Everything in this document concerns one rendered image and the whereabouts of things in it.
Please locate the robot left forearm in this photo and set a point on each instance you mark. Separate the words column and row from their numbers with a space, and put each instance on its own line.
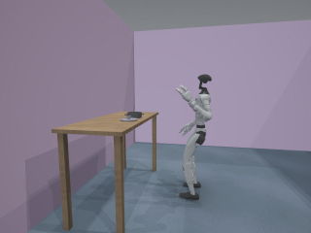
column 197, row 109

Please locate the right robot thigh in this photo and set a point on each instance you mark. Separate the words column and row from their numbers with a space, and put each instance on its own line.
column 190, row 136

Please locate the robot right forearm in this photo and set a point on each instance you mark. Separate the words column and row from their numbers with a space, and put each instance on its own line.
column 193, row 123

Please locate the right robot hand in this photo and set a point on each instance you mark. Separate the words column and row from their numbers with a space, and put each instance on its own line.
column 187, row 127

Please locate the left robot upper arm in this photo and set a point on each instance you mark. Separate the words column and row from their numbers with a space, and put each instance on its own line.
column 204, row 99

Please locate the pot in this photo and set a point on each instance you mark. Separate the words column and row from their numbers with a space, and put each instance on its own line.
column 134, row 114

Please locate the left robot hand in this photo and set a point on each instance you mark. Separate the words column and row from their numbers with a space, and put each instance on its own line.
column 187, row 95

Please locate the table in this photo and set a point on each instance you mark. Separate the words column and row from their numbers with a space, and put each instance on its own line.
column 108, row 125

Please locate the left robot thigh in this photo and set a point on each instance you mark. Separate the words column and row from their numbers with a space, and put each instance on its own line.
column 191, row 147

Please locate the robot thigh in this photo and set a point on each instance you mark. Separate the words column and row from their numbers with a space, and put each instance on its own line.
column 191, row 147
column 190, row 136

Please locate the lid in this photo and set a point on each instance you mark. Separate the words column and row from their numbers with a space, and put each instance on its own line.
column 129, row 119

